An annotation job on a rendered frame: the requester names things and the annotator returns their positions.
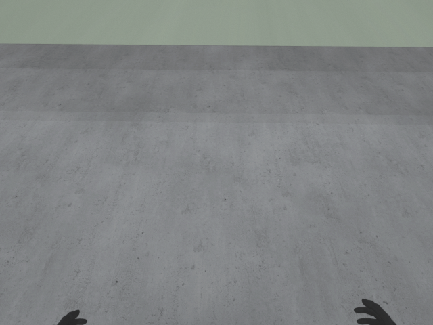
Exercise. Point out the left robot hand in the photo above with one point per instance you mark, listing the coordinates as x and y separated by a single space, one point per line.
69 319

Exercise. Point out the right robot hand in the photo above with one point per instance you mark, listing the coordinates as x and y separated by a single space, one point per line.
373 309

